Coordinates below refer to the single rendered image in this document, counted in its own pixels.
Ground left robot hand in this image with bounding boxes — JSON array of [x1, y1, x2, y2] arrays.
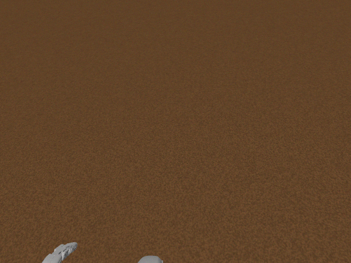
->
[[42, 242, 77, 263]]

